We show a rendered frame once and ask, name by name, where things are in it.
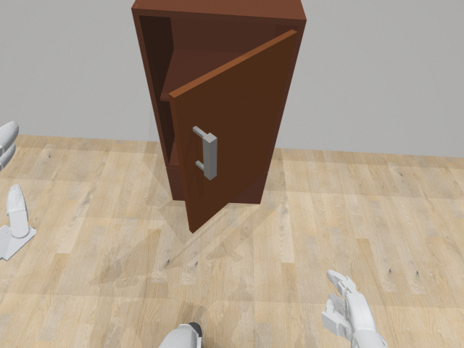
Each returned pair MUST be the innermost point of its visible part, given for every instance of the robot right hand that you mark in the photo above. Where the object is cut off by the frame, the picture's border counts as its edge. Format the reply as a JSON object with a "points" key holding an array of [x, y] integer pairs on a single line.
{"points": [[353, 313]]}

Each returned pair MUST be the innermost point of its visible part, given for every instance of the cupboard door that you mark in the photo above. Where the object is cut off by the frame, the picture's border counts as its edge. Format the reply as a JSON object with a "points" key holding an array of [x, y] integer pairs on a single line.
{"points": [[238, 103]]}

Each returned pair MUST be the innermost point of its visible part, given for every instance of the right robot forearm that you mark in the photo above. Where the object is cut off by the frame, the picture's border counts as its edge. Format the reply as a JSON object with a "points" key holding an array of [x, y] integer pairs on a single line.
{"points": [[367, 339]]}

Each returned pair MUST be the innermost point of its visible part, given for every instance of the left robot thigh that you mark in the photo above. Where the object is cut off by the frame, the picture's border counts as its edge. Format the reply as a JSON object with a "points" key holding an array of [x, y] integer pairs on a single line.
{"points": [[182, 338]]}

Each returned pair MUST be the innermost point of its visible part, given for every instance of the left robot shin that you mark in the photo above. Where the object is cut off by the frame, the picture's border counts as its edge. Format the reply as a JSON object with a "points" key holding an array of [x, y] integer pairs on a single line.
{"points": [[186, 326]]}

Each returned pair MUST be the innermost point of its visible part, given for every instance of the robot left hand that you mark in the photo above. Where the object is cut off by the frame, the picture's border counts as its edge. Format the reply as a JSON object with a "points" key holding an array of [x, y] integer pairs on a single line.
{"points": [[13, 238]]}

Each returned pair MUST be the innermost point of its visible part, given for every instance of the handle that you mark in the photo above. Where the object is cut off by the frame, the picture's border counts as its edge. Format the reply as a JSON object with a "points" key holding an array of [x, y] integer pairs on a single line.
{"points": [[210, 143]]}

